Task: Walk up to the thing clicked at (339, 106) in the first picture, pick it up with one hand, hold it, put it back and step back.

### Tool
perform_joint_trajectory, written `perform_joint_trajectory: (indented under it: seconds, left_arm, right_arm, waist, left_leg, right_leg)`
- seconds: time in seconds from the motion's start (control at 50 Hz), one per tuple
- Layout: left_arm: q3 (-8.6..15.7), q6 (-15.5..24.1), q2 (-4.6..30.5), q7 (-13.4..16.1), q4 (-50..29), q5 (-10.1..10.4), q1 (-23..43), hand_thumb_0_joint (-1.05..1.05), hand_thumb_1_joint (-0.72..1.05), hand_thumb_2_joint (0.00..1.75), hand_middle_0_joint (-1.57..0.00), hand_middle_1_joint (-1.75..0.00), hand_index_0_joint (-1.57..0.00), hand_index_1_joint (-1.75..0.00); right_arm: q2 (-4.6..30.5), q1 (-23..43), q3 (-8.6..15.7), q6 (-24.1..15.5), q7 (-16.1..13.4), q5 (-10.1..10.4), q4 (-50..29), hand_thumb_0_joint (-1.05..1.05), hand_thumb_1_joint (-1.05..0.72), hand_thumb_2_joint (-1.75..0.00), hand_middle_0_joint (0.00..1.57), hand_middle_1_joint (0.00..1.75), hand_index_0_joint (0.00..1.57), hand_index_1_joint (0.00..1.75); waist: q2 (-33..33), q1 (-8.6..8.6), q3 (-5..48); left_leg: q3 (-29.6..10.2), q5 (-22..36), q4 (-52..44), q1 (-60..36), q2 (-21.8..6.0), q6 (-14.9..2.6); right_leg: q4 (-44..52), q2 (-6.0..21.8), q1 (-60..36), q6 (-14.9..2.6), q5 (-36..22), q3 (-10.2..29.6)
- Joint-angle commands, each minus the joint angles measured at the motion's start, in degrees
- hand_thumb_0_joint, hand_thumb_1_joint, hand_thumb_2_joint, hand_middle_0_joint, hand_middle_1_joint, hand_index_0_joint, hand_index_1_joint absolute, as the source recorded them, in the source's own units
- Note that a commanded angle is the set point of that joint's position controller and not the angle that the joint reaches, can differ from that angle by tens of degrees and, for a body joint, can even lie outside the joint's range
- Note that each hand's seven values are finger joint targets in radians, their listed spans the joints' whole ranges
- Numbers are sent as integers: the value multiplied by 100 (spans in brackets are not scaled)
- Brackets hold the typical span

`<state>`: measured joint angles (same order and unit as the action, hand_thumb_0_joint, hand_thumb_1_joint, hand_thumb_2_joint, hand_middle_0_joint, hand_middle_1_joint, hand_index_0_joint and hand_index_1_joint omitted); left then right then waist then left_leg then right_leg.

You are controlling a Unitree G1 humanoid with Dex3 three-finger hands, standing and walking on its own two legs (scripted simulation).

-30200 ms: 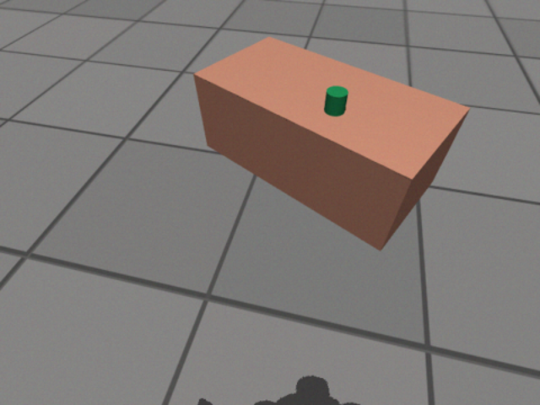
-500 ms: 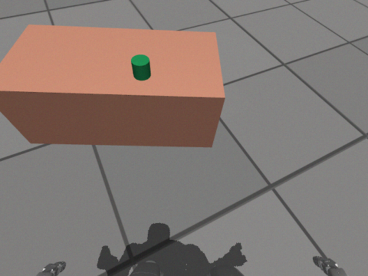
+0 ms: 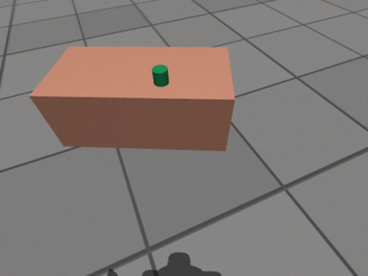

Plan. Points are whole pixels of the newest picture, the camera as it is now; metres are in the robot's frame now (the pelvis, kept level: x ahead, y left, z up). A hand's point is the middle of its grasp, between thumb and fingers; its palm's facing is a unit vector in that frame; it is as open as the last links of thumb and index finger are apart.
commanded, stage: step back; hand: left
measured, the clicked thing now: (160, 75) +1.16 +0.23 -0.26
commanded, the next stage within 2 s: stand in 0.78 s
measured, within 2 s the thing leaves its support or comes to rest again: neither
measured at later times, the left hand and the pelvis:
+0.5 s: hand out of the picture +0.08 +0.26 -0.13, palm faces +0.07 -0.91 -0.41, open 7.4 cm; pelvis +0.04 -0.02 +0.01, yaw +2 degrees
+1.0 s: hand out of the picture +0.13 +0.27 -0.14, palm faces +0.02 -0.94 -0.34, open 7.4 cm; pelvis +0.06 +0.01 +0.02, yaw +1 degrees
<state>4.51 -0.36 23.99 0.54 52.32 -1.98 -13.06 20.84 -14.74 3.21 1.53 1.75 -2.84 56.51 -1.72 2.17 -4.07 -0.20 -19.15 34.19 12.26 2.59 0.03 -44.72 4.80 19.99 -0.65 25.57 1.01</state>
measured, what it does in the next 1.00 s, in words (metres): steps on the spot: left foot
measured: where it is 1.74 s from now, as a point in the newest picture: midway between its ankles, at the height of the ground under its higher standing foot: outside the picture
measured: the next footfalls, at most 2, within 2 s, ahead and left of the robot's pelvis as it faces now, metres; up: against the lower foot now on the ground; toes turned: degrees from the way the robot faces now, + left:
left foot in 0.56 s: +0.14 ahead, +0.14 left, +0.00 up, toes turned +2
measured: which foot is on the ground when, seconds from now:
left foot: down 0.00-0.22, up 0.24-0.54, down 0.56-1.00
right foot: down 0.00-1.00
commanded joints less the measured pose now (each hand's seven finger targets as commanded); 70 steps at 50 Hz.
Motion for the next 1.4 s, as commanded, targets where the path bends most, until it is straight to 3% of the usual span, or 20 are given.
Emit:
perform_joint_trajectory:
  seconds: [0.0,0.04,0.1,0.16,0.18,0.22,0.24,0.26,0.32,0.44,0.5,0.56,0.6,0.7,0.74,0.76,0.8,1.04,1.14,1.38]
  left_arm:
    - [288,209,1338,-36,-403,51,603,0,90,90,-20,-30,-20,-30]
    - [219,268,1025,-100,-257,83,278,0,90,90,-20,-30,-20,-30]
    - [246,289,945,-152,-134,75,240,0,90,90,-20,-30,-20,-30]
    - [273,365,864,-77,171,28,-417,0,90,90,-20,-30,-20,-30]
    - [313,397,951,-25,238,-10,-648,0,90,90,-20,-30,-20,-30]
    - [506,455,1766,61,72,-104,-593,0,90,90,-20,-30,-20,-30]
    - [495,445,1839,58,-90,-85,-78,0,90,90,-20,-30,-20,-30]
    - [469,460,1696,57,-126,-50,87,0,90,90,-20,-30,-20,-30]
    - [333,560,1234,73,-99,27,223,0,90,90,-20,-30,-20,-30]
    - [239,497,1174,87,-120,43,435,0,90,90,-20,-30,-20,-30]
    - [174,375,1182,101,-106,137,394,0,90,90,-20,-30,-20,-30]
    - [58,282,871,115,-191,186,267,0,90,90,-20,-30,-20,-30]
    - [60,165,843,138,61,251,169,0,90,90,-20,-30,-20,-30]
    - [51,249,968,109,341,158,21,0,90,90,-20,-30,-20,-30]
    - [90,287,1242,96,313,116,462,0,90,90,-20,-30,-20,-30]
    - [-107,273,941,35,444,137,668,0,90,90,-20,-30,-20,-30]
    - [-164,280,733,4,487,189,585,0,90,90,-20,-30,-20,-30]
    - [-220,327,862,-24,886,178,975,0,90,90,-20,-30,-20,-30]
    - [-227,289,867,-33,989,157,1008,0,90,90,-20,-30,-20,-30]
    - [-206,263,873,-42,1030,152,994,0,90,90,-20,-30,-20,-30]
  right_arm:
    - [1947,558,487,-313,-112,36,-626,0,-90,-90,20,30,20,30]
    - [1459,615,339,-364,-124,4,-645,0,-90,-90,20,30,20,30]
    - [1645,421,422,-337,-90,28,-558,0,-90,-90,20,30,20,30]
    - [1358,787,325,-195,-81,97,-689,0,-90,-90,20,30,20,30]
    - [1082,613,233,-161,-103,100,-674,0,-90,-90,20,30,20,30]
    - [796,453,142,-136,-181,115,-778,0,-90,-90,20,30,20,30]
    - [1286,359,295,-127,-223,100,-628,0,-90,-90,20,30,20,30]
    - [1423,270,322,-161,-216,124,-539,0,-90,-90,20,30,20,30]
    - [1172,15,249,-200,-174,162,-326,0,-90,-90,20,30,20,30]
    - [966,215,181,-153,-162,135,-351,0,-90,-90,20,30,20,30]
    - [926,185,178,-227,-203,159,-286,0,-90,-90,20,30,20,30]
    - [1419,256,302,-278,-283,113,-279,0,-90,-90,20,30,20,30]
    - [1633,942,269,-240,-265,194,-413,0,-90,-90,20,30,20,30]
    - [1215,1377,104,-187,-254,184,-344,0,-90,-90,20,30,20,30]
    - [1077,1218,80,-169,-237,192,-214,0,-90,-90,20,30,20,30]
    - [1119,963,38,-246,-198,239,-88,0,-90,-90,20,30,20,30]
    - [1323,1170,56,-378,-173,198,29,0,-90,-90,20,30,20,30]
    - [1084,1428,-34,-404,-158,258,321,0,-90,-90,20,30,20,30]
    - [1077,1446,-43,-348,-148,251,443,0,-90,-90,20,30,20,30]
    - [1141,1267,-67,-353,-151,231,580,0,-90,-90,20,30,20,30]
  waist:
    - [788,-238,-579]
    - [905,-146,-371]
    - [1280,-276,-255]
    - [1077,145,95]
    - [594,239,235]
    - [-757,274,135]
    - [-280,124,-212]
    - [-214,33,-427]
    - [-67,-137,-15]
    - [-726,-101,166]
    - [-740,-208,512]
    - [396,-141,1027]
    - [947,-17,918]
    - [870,85,626]
    - [267,-164,569]
    - [384,-355,566]
    - [609,-141,814]
    - [262,-218,789]
    - [228,-222,402]
    - [234,-232,379]
  left_leg:
    - [-3013,-2859,-2309,754,-2129,-1432]
    - [-1826,-1451,-1899,135,-1400,-1001]
    - [-1666,-1590,-1882,587,-1410,-988]
    - [-937,-1601,-847,1305,-1046,-670]
    - [-683,-1478,-37,1641,-804,-536]
    - [-590,-1473,2217,2593,129,-120]
    - [-977,-1368,2314,2187,-181,-117]
    - [-1003,-1163,2316,2178,-360,-121]
    - [-1045,-483,2079,1676,-343,-85]
    - [-246,-351,764,773,-401,-5]
    - [202,745,-415,184,-249,-92]
    - [-1064,3085,-568,-403,-1263,-621]
    - [-1773,2130,-847,518,-1992,-1371]
    - [-924,1188,-528,884,-1191,-451]
    - [-613,791,-346,433,-866,-254]
    - [-704,1035,-798,-51,-899,-288]
    - [-990,1825,-1003,-216,-1236,-395]
    - [-524,2133,-1384,-726,-1025,-139]
    - [-540,1097,-1708,-493,-973,-81]
    - [-571,821,-1911,-341,-981,-41]
  right_leg:
    - [-936,-109,913,-58,503,225]
    - [-276,-160,952,-76,-65,63]
    - [317,-357,87,8,-90,-245]
    - [1486,-629,-1453,-44,-868,-486]
    - [1896,-526,-2049,-43,-749,-162]
    - [3480,1659,-1543,-685,2039,3428]
    - [3546,1940,-725,-1108,2532,3728]
    - [3377,1841,-612,-1238,2013,3439]
    - [2761,1022,-893,-722,-785,1589]
    - [2106,989,-546,-834,-2989,672]
    - [1172,733,-802,-602,-4215,292]
    - [124,64,-487,-116,-2963,-30]
    - [128,-426,-907,-31,-56,-220]
    - [1422,-34,-1234,-158,-1513,335]
    - [1872,396,-601,-380,-1307,1013]
    - [1865,295,-446,-266,-1307,733]
    - [1722,-22,-927,-63,-1742,274]
    - [2622,271,-1330,-25,-2364,378]
    - [2970,247,-1110,-13,-1435,408]
    - [3033,224,-1162,-19,-1239,384]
